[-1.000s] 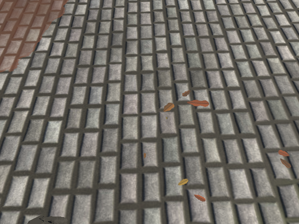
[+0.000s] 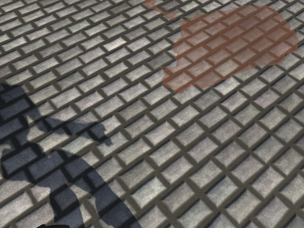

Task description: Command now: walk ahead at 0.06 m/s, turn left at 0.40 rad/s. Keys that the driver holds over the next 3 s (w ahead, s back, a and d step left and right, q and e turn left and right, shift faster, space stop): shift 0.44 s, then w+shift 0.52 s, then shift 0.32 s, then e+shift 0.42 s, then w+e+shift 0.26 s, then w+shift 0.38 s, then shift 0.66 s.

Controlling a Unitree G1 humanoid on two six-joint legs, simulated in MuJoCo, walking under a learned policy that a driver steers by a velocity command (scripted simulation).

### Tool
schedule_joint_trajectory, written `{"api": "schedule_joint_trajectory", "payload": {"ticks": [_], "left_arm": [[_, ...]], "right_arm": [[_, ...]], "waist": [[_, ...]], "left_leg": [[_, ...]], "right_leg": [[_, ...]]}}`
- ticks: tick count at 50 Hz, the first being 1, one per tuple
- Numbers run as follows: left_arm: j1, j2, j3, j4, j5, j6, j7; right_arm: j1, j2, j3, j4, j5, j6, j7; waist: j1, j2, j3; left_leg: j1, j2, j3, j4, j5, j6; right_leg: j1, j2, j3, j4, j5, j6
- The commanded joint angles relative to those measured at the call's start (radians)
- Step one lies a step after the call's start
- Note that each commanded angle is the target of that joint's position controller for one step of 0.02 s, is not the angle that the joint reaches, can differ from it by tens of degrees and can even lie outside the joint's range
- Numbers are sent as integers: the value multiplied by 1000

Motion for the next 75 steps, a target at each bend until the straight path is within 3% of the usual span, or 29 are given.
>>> {"api": "schedule_joint_trajectory", "payload": {"ticks": [1,5,8,10,11,18,19,23,26,28,33,34,35,36,37,38,40,43,52,53,56,58,59,60,61,62,64,67,75], "left_arm": [[-36,151,46,-61,-6,7,-3],[8,168,53,-29,-25,15,-8],[64,149,44,7,-38,20,-5],[30,75,25,-29,-17,-1,-12],[-10,126,38,-26,-13,-8,-10],[67,94,25,28,-5,-10,-19],[63,143,37,42,-13,-7,-15],[81,91,26,76,-10,-1,-15],[1,113,37,37,-61,-29,-19],[-48,122,40,10,-76,-65,-30],[31,92,25,52,-53,-101,-63],[115,83,27,75,21,-54,-81],[221,110,41,117,25,-37,-76],[392,145,56,165,18,-39,-65],[587,250,73,186,42,-49,-52],[482,280,66,150,37,-51,-46],[277,220,58,107,11,-54,-49],[263,149,32,127,2,-76,-49],[411,115,18,246,-18,-94,-43],[417,152,24,234,-61,-83,-19],[398,212,38,242,-40,-60,6],[337,204,38,225,-23,-42,0],[321,161,25,195,-11,-43,-1],[539,-16,-22,208,3,-48,-21],[581,92,-4,265,-35,-58,-29],[427,152,17,220,-65,-59,-27],[255,156,22,174,-45,-50,-6],[336,89,20,191,-49,-1,4],[134,135,48,58,-41,52,3]], "right_arm": [[85,-22,3,-38,-7,-17,1],[81,-48,1,-15,-10,-18,14],[116,-43,-1,6,-26,-20,28],[93,-106,-7,6,-68,-27,28],[17,-71,5,-26,-77,-42,27],[48,10,33,29,-36,-87,30],[113,-3,28,35,-35,-90,33],[87,-13,23,52,-30,-75,19],[177,-145,-23,65,-4,-77,15],[194,-116,-21,76,2,-114,11],[107,-107,-24,52,16,-130,31],[110,-136,-41,80,-59,-124,47],[107,-113,-40,83,-66,-122,51],[81,-70,-27,78,-71,-126,51],[-17,41,4,27,-76,-137,48],[12,62,11,-20,-52,-147,46],[25,-29,-3,-3,-62,-144,59],[71,-35,-3,43,-78,-120,91],[-207,60,46,-40,-52,-121,100],[-252,51,37,-68,35,-165,90],[-186,-24,11,-50,8,-199,91],[105,-75,-18,42,0,-188,73],[264,-121,-25,83,-28,-175,56],[292,-184,-25,99,-58,-172,56],[311,-110,-21,101,-41,-166,62],[187,-82,-13,84,-22,-159,58],[37,-11,13,83,-14,-157,50],[-24,8,18,115,-56,-179,59],[-77,-98,-19,132,-35,-118,-9]], "waist": [[-29,-134,-215],[-6,-183,-218],[-33,-150,-185],[-9,220,-143],[-27,190,-88],[3,80,-125],[-40,21,-122],[-11,24,-119],[-74,178,37],[-81,165,91],[-25,139,-59],[21,125,-87],[66,67,-80],[155,-39,-106],[254,-324,-143],[156,-329,-87],[34,-46,-22],[0,-89,-29],[45,-69,70],[57,-76,52],[-7,-106,-68],[-154,-135,-226],[-205,-70,-350],[-63,275,-536],[-120,173,-684],[-100,123,-486],[-41,-14,-231],[43,50,-181],[7,78,-124]], "left_leg": [[82,27,66,-204,-7,2],[186,54,70,-464,109,48],[380,51,80,-716,251,130],[258,338,-274,-887,119,278],[156,349,-299,-942,64,303],[217,170,-104,-756,338,161],[182,149,-98,-785,330,145],[210,125,-58,-795,68,150],[222,344,-409,-1013,-480,307],[329,429,-514,-1051,-354,362],[263,279,-172,-987,-9,269],[176,210,-82,-952,-94,251],[51,175,-50,-863,-127,242],[-97,121,3,-631,-48,227],[-261,28,93,-148,-55,187],[-465,-51,-39,33,-30,193],[-481,130,-15,63,224,183],[-320,184,56,-25,322,122],[-162,115,217,-529,543,116],[-181,110,147,-591,559,120],[-18,27,170,-702,618,154],[337,9,172,-735,723,193],[672,169,23,-647,946,241],[1031,499,-384,-563,1309,444],[1029,499,-542,-667,1103,490],[846,444,-377,-729,1004,441],[479,354,-197,-823,993,376],[192,322,-20,-922,991,358],[199,352,133,-1012,457,334]], "right_leg": [[182,-196,209,-161,85,-198],[194,-245,247,-169,-80,-219],[40,-198,188,-144,-291,-121],[-55,-32,-48,67,-375,14],[19,-66,0,155,-355,36],[244,-112,14,2,63,55],[264,-100,8,44,27,37],[218,-54,-29,28,-183,30],[-94,-31,-93,292,-396,-4],[-304,-119,-3,417,-398,-47],[41,-88,-108,160,-239,-38],[226,-16,-205,77,-193,-24],[399,22,-244,85,-194,-11],[602,-19,-171,73,-279,-18],[658,-295,230,-114,-670,-59],[568,-425,744,-363,-939,-134],[456,-424,591,-312,-819,-166],[327,-272,308,-366,-580,-142],[352,-189,-27,-400,331,-140],[427,-234,-18,-334,403,-144],[557,-250,-23,-195,728,-106],[502,-196,-59,125,853,-51],[261,-149,-46,398,551,-16],[-78,51,5,858,-572,43],[-121,60,179,1003,-607,35],[-173,-10,132,967,-538,32],[-149,-88,45,840,-413,51],[56,-129,46,712,-348,66],[-79,-188,-24,501,-126,78]]}}
Next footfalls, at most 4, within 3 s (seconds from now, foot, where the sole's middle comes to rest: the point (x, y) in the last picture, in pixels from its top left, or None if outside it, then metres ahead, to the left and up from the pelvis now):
0.16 left None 0.05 0.11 -0.76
0.72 right None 0.17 -0.15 -0.76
1.18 left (146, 191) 0.59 0.06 -0.76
1.70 right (202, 196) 0.57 -0.19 -0.76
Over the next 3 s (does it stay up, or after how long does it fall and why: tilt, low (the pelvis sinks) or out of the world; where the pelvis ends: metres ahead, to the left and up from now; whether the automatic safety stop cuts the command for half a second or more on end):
stays up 1.12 -0.35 0.01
